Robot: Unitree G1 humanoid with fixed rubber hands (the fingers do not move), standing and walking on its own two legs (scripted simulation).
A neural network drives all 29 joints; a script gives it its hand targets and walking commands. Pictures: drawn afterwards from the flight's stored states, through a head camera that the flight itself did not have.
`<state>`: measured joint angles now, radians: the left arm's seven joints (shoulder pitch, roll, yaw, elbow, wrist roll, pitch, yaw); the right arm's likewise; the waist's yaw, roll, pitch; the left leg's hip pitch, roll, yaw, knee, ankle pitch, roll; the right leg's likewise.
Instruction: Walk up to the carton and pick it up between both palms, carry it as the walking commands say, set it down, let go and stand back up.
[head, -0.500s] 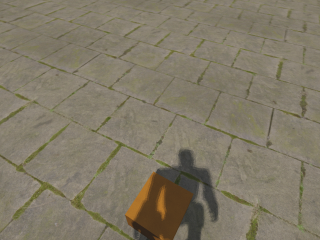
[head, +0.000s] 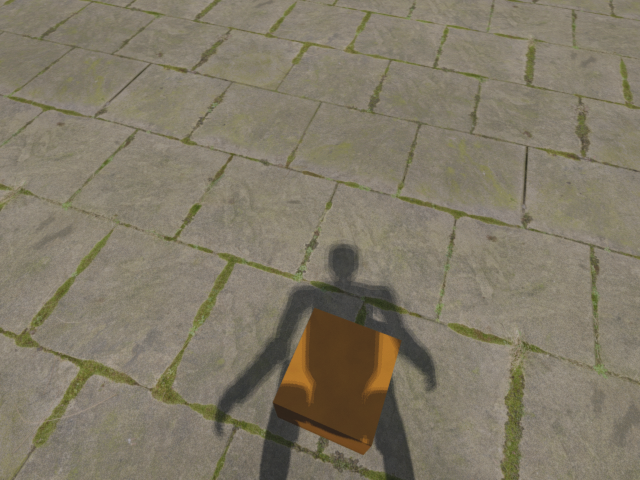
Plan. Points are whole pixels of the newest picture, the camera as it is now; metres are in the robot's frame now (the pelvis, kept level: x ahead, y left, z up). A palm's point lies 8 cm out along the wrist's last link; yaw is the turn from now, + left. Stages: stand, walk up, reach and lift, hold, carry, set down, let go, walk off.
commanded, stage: walk up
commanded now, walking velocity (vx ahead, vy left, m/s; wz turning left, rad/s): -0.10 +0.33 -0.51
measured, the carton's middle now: (338, 379) +0.43 -0.02 -0.67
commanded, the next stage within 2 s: stand in 1.88 s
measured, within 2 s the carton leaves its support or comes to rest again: neither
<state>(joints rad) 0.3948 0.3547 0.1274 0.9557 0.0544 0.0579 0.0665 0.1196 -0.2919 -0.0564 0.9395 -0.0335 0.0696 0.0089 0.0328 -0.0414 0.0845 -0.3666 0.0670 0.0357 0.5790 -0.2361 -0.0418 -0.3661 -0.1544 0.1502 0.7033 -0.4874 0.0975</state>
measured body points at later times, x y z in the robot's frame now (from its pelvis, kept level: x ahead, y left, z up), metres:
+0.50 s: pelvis -0.04 +0.09 +0.03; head -0.02 +0.06 +0.48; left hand +0.08 +0.34 -0.10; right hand -0.06 -0.18 -0.13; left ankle +0.00 +0.26 -0.66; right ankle -0.06 -0.03 -0.72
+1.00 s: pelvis -0.04 +0.15 +0.03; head -0.01 +0.18 +0.47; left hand +0.09 +0.38 -0.14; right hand -0.11 -0.10 -0.10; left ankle -0.02 +0.26 -0.72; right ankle -0.11 +0.00 -0.67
